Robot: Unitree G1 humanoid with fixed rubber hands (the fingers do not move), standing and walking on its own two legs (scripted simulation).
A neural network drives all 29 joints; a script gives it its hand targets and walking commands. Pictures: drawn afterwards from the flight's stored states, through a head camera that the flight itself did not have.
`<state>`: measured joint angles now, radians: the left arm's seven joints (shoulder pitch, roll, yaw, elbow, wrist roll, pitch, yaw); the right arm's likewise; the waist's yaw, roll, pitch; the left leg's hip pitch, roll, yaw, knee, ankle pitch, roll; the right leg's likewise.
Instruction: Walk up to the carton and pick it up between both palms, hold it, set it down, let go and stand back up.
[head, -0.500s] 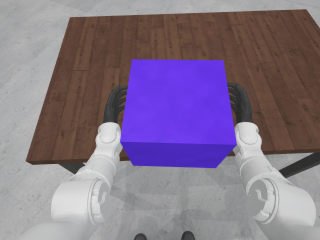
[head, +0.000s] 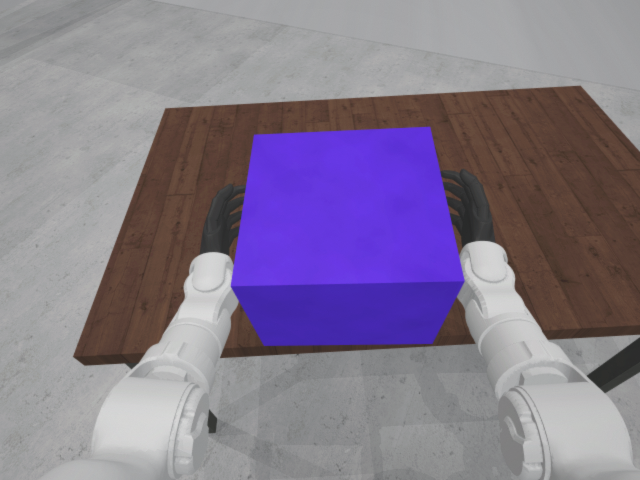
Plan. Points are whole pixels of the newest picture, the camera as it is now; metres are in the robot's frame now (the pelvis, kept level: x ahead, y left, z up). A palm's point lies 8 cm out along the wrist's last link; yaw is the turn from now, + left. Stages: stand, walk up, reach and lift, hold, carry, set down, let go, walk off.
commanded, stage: reach and lift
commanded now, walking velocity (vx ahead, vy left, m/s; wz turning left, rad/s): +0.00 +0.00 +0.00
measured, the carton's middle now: (344, 240) +0.43 -0.02 +0.04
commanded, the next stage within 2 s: hold in 1.76 s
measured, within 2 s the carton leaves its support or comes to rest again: neither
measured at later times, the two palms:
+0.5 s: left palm (192, 228) +0.37 +0.16 +0.14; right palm (489, 226) +0.36 -0.18 +0.13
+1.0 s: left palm (174, 233) +0.35 +0.17 +0.16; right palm (487, 230) +0.35 -0.17 +0.14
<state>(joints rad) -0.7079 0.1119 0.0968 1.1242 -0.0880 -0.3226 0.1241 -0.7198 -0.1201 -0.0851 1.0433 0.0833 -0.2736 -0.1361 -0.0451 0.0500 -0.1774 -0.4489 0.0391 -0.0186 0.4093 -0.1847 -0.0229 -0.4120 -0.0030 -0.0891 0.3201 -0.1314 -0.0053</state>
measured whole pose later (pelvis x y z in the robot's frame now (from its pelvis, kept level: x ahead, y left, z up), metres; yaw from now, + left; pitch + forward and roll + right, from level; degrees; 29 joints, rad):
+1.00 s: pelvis -0.01 +0.01 +0.01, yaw +0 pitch -5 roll -1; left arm -0.48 -0.01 0.23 0.13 0.25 0.53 -0.02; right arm -0.55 -0.09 -0.07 0.53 0.14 0.18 -0.14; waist -0.07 -0.05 0.04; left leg -0.05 0.02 -0.02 0.31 -0.17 -0.01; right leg -0.02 -0.02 -0.06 0.24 -0.13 0.01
